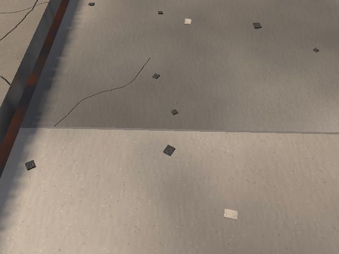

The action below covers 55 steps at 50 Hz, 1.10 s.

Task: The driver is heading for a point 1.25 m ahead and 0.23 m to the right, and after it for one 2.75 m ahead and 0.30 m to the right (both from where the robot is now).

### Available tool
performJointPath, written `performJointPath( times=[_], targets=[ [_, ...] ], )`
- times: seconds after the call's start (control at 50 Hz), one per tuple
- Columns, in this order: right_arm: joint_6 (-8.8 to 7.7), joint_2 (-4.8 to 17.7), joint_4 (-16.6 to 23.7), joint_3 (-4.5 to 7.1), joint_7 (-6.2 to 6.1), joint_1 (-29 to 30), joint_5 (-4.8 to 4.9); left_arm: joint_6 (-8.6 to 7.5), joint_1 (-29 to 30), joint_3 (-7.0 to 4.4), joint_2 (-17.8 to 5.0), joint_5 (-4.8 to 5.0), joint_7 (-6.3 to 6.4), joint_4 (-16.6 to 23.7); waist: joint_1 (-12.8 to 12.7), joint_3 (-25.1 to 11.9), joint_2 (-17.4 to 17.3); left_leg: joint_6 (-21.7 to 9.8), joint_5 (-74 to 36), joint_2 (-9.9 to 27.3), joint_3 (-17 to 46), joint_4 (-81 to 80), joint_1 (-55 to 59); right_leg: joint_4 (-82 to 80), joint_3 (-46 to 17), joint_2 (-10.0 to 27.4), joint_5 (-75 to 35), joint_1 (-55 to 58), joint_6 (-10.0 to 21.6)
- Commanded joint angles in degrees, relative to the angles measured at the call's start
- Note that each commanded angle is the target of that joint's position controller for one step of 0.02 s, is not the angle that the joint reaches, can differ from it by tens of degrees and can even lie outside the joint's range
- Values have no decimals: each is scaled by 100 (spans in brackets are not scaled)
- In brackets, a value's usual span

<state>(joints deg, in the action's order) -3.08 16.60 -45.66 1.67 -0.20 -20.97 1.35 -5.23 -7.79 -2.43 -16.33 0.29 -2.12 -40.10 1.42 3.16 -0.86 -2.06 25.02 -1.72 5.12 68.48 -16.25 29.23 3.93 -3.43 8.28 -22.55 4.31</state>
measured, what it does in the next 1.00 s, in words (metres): walks ahead, turning right: left foot, then right foot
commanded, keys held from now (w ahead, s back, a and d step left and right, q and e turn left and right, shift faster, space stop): w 0.18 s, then no key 0.10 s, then e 0.60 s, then no key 0.12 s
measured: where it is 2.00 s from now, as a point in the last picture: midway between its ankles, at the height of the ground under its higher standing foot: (187, 241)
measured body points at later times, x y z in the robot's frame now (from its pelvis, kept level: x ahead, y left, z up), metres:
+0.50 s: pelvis +0.25 +0.05 +0.00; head +0.29 +0.06 +0.45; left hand +0.33 +0.34 -0.13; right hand +0.43 -0.21 -0.08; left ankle +0.36 +0.15 -0.73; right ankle +0.15 -0.08 -0.65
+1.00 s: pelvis +0.28 +0.01 +0.02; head +0.30 -0.04 +0.46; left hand +0.50 +0.24 -0.06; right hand +0.33 -0.31 -0.11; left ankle +0.33 +0.15 -0.64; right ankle +0.27 -0.08 -0.73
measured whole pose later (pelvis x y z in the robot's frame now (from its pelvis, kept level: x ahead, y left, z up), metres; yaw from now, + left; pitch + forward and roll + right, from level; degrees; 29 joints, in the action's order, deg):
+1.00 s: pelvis +0.28 +0.01 +0.02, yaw -20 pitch +2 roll +3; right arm 1.3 18.7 -46.1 5.4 -2.2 -5.0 0.0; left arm 1.1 -12.6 -3.0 -16.8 -0.4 1.5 -37.9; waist -0.6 2.8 -2.0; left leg 3.9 21.5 0.0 0.5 61.6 -31.0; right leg 26.8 -1.9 -0.7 11.9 -16.2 3.1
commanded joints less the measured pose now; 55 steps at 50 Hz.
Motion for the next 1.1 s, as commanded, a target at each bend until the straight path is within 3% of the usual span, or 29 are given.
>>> performJointPath(
  times=[0.02,0.06,0.1,0.16,0.22,0.3,0.34,0.36,0.38,0.4,0.42,0.44,0.46,0.48,0.52,0.62,0.7,0.74,0.78,0.8,0.82,0.84,0.86,0.88,0.9,0.92,0.98,1.04,1.1],
  targets=[
    [-185,726,612,202,14,321,-33,-47,-527,-161,-593,-119,66,145,-175,-451,206,58,-674,747,143,153,-1792,-1748,-2346,1702,-224,1688,1070],
    [-95,489,523,148,-6,87,-44,-111,-488,-156,-568,-42,56,70,-17,-416,414,170,-744,846,28,-236,-1611,-2023,-1911,1572,-524,1329,1146],
    [-43,399,644,107,-32,381,-117,-150,-547,-182,-683,3,67,-46,-27,-186,426,328,-977,946,-83,-786,-1805,-2213,-1536,1543,-862,1052,1177],
    [-105,301,822,50,0,1011,-148,-108,-690,-216,-826,21,114,-138,-221,-45,360,416,-2110,944,-212,-2008,-1873,-2299,-1010,1289,-1010,1065,1003],
    [-211,190,961,7,84,1670,-141,-25,-1017,-222,-933,44,153,-289,-503,32,305,417,-3101,626,-459,-3214,-1419,-2095,-659,1139,-1702,1134,781],
    [-296,392,1069,114,204,1872,-153,144,-1281,-230,-998,80,207,-491,-486,-226,503,182,-3137,374,-300,-3928,-1107,-1349,-857,1380,-2303,1925,504],
    [-311,585,919,226,190,1331,-225,222,-1068,-237,-1029,94,248,-492,-69,-467,538,4,-3091,244,-300,-4294,-390,-615,-1002,1326,-2631,2011,289],
    [-334,813,781,313,148,837,-281,225,-1069,-193,-910,68,253,-461,165,-810,377,-142,-3982,366,-308,-4498,492,132,-912,1018,-2533,1796,76],
    [-333,1244,760,393,89,297,-423,186,-1230,-61,-567,-96,244,-271,225,-1683,-386,-534,-6477,1421,515,-3842,2163,1540,-743,574,-817,784,-229],
    [-204,1269,802,386,63,214,-412,193,-2193,93,-123,-35,223,-393,-1,-2605,-1568,-1551,-7419,2838,1999,-3666,3614,3452,-678,-21,3166,-696,-600],
    [-85,974,887,342,75,140,-275,252,-2109,-58,-755,111,230,-501,253,-2912,-1078,-1525,-6393,2657,2114,-3881,3366,4085,-1222,115,3398,-884,-641],
    [-17,815,903,295,58,482,-203,334,-1558,-165,-982,210,257,-345,219,-2207,-762,-1338,-5409,2400,1589,-4149,2798,4317,-1084,302,3088,-1305,-681],
    [20,656,891,240,37,865,-168,442,-1270,-173,-901,175,320,-281,85,-1638,-488,-1180,-4630,2162,1232,-4420,2084,4185,-920,500,2719,-1412,-758],
    [41,537,879,202,29,1199,-177,586,-1212,-202,-849,122,377,-261,-82,-1227,-507,-1116,-3921,2034,918,-4715,1293,3999,-882,664,2426,-1206,-836],
    [46,578,843,234,17,1646,-303,823,-1418,-217,-682,99,452,-242,-369,-863,-834,-1098,-3037,1760,330,-5262,65,3756,-629,683,1952,-434,-958],
    [65,717,689,326,-130,1833,-262,896,-994,-196,-497,13,416,69,-292,-862,-649,-1193,-2545,1894,-298,-5463,-55,2609,-484,881,1211,-115,-837],
    [191,912,544,402,-146,1774,-197,914,-671,-229,-610,19,289,294,-176,-851,-592,-1155,-2244,2095,-430,-5386,226,1899,-276,852,1150,142,-649],
    [245,981,478,431,-124,1802,-117,927,-675,-262,-644,18,235,351,-235,-800,-590,-1008,-2174,2128,-508,-5180,370,1353,-149,786,1129,352,-500],
    [309,899,376,430,-122,1768,-15,912,-947,-327,-679,-14,208,262,-397,-793,-425,-611,-1769,1880,-820,-4605,242,344,31,530,536,958,-244],
    [347,685,241,396,-110,1484,-26,899,-1108,-412,-907,-48,244,240,-389,-636,127,-171,-1185,1516,-1161,-3825,-126,-372,-454,658,-183,1292,3],
    [361,356,368,313,-77,1327,-276,885,-1102,-566,-1608,-26,368,395,-120,-514,1944,521,570,606,-1772,-2061,-1521,-813,-2469,2075,-2013,1874,699],
    [355,578,616,372,-140,2056,-282,762,-1097,-545,-1707,-218,318,533,-541,-516,1811,606,1411,76,-769,-854,-2116,-1204,-3404,2545,-1823,1372,1559],
    [368,691,612,426,-163,2135,-183,623,-923,-492,-1526,-265,278,542,-455,-542,1246,516,1049,192,-351,-334,-2216,-1244,-2972,2315,-1523,1341,1452],
    [384,680,536,452,-189,1962,-125,539,-611,-472,-1397,-168,291,571,-259,-514,1009,450,507,271,-226,-299,-2274,-1160,-2562,2027,-1329,1366,1134],
    [402,706,376,478,-231,1778,-154,522,-338,-402,-1146,-65,313,625,-154,-608,766,465,162,341,-190,-349,-2267,-1068,-2277,1858,-1309,1475,881],
    [405,728,314,495,-249,1680,-198,525,-174,-337,-996,-13,351,655,-89,-691,776,520,-117,339,-218,-304,-2107,-1005,-2065,1751,-1641,1460,801],
    [373,569,247,452,-205,1571,-110,533,-256,-231,-782,-70,411,648,-87,-971,758,645,-517,281,-255,-579,-1721,-905,-1742,1585,-2237,1693,820],
    [370,400,255,351,-160,1731,-103,570,-317,-235,-819,-69,437,578,-232,-900,810,706,-608,348,-250,-1715,-1390,-884,-1733,1543,-1851,1844,814],
    [371,465,223,325,-107,1705,-83,618,-247,-248,-897,-103,391,512,-329,-738,928,693,-420,349,-339,-2462,-739,-922,-1856,1561,-1387,1477,914]
  ],
)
